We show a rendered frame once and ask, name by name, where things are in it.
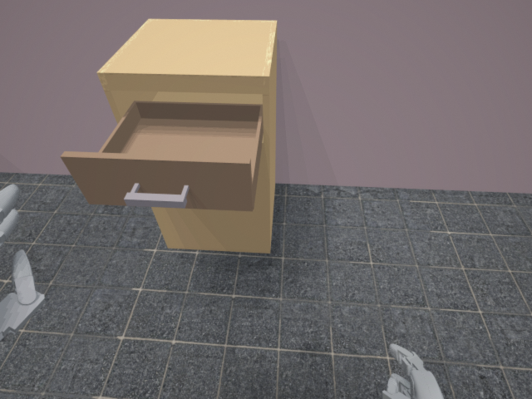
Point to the drawer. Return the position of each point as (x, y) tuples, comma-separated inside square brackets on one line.
[(214, 148)]

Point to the cabinet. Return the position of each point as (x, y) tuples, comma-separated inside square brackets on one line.
[(206, 61)]

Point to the handle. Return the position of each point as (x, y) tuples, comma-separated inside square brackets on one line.
[(156, 200)]

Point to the left robot hand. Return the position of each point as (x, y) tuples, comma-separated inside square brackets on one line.
[(16, 309)]

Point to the right robot hand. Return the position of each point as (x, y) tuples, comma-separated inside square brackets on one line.
[(422, 385)]

